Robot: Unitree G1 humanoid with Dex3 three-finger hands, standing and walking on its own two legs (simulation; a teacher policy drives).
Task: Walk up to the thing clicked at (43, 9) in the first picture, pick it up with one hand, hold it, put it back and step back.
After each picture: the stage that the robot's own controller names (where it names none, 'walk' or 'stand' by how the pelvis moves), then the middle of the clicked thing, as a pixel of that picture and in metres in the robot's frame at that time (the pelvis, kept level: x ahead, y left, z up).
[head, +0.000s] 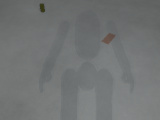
stand; (42, 7) +2.16 +0.62 -0.72
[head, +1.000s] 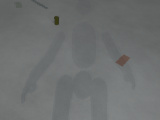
walk; (56, 20) +2.06 +0.30 -0.69
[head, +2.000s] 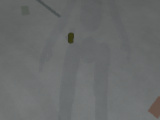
walk; (70, 38) +1.41 +0.09 -0.71
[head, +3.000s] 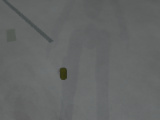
walk; (63, 73) +0.91 +0.16 -0.71
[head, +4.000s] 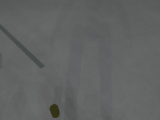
walk; (54, 111) +0.56 +0.22 -0.71
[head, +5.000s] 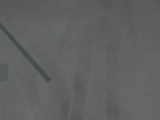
stand; out of the picture +0.41 +0.20 -0.71
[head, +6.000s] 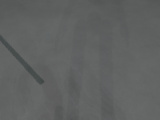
stand; out of the picture +0.37 +0.21 -0.72
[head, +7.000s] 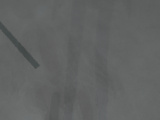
walk; out of the picture +0.28 +0.21 -0.70
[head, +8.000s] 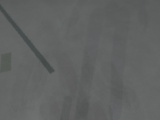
stand; out of the picture +0.36 +0.20 -0.69
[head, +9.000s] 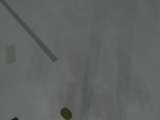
walk; (66, 114) +0.39 +0.23 -0.70
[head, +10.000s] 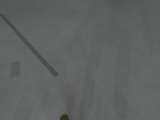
walk; out of the picture +0.52 +0.23 -0.72
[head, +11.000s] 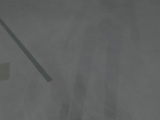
stand; out of the picture +0.42 +0.19 -0.71
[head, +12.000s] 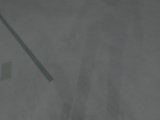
stand; out of the picture +0.40 +0.20 -0.72
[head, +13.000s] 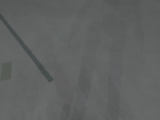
stand; out of the picture +0.39 +0.20 -0.72
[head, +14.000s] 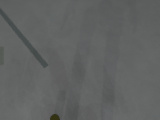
go down; out of the picture +0.40 +0.19 -0.70
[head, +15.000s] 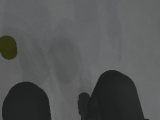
go down; (8, 48) +0.49 +0.20 -0.29
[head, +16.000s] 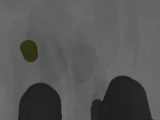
close in; (29, 51) +0.49 +0.18 -0.30
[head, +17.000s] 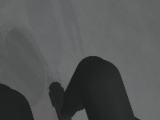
close in; out of the picture +0.49 +0.22 -0.24
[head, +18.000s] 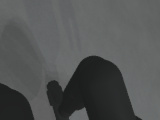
close; out of the picture +0.48 +0.23 -0.24
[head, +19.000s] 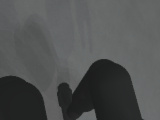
lift; out of the picture +0.44 +0.21 -0.25
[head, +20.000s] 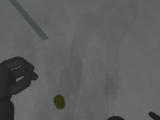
lift; (59, 102) +0.42 +0.14 -0.54
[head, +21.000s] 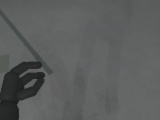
hold; out of the picture +0.38 +0.15 -0.68
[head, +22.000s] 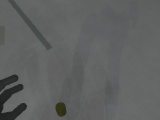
stand; (61, 109) +0.41 +0.14 -0.59
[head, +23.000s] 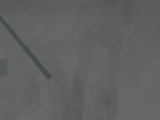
stand; out of the picture +0.37 +0.14 -0.66
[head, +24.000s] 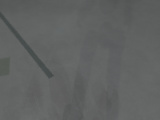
stand; out of the picture +0.38 +0.14 -0.66
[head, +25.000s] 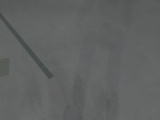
stand; out of the picture +0.38 +0.14 -0.65
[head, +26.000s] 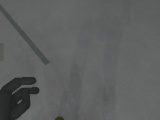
hold; out of the picture +0.39 +0.14 -0.63
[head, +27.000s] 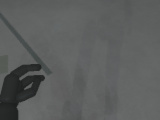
hold; out of the picture +0.38 +0.16 -0.68
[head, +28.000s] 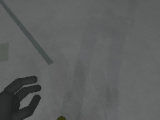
hold; out of the picture +0.39 +0.15 -0.65
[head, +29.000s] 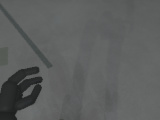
close; out of the picture +0.39 +0.15 -0.66
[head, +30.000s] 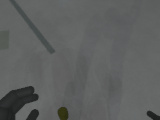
close; (63, 114) +0.40 +0.14 -0.60
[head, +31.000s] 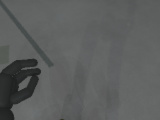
stand; out of the picture +0.38 +0.14 -0.64
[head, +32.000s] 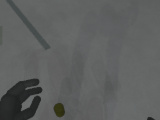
close; (59, 110) +0.40 +0.15 -0.59
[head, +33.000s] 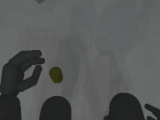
hold; (56, 75) +0.45 +0.14 -0.41
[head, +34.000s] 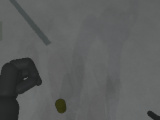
hold; (61, 106) +0.42 +0.14 -0.55
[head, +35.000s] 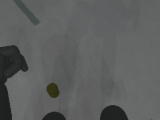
crouch; (53, 90) +0.43 +0.15 -0.51
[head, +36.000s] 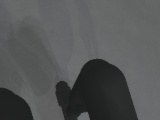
lower; out of the picture +0.47 +0.19 -0.25
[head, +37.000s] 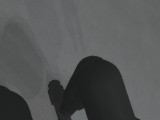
lower; out of the picture +0.46 +0.20 -0.24
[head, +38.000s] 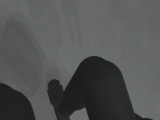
lower; out of the picture +0.46 +0.20 -0.25
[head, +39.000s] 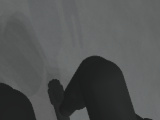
lower; out of the picture +0.46 +0.20 -0.25
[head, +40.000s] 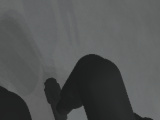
open; out of the picture +0.46 +0.19 -0.24
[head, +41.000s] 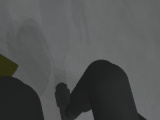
stand; out of the picture +0.39 +0.13 -0.27
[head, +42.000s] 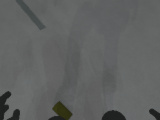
stand; (62, 111) +0.32 +0.10 -0.56
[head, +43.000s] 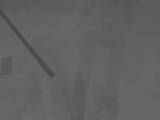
stand; out of the picture +0.27 +0.12 -0.69
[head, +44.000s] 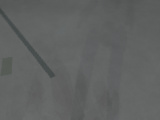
stand; out of the picture +0.25 +0.14 -0.69
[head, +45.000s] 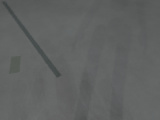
stand; out of the picture +0.25 +0.15 -0.73
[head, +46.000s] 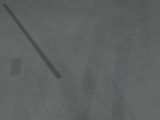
stand; out of the picture +0.24 +0.17 -0.75
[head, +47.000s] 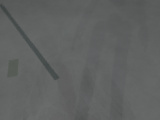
stand; out of the picture +0.21 +0.18 -0.75
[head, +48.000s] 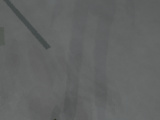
walk; out of the picture +0.29 +0.13 -0.74
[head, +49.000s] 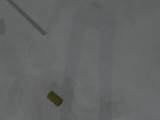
walk; (54, 98) +0.52 +0.23 -0.72
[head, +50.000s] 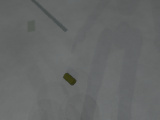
stand; (69, 79) +0.83 +0.23 -0.73
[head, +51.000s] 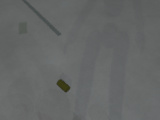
stand; (63, 85) +0.78 +0.19 -0.74
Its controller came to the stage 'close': yes
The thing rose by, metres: 0.01
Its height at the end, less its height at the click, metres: -0.02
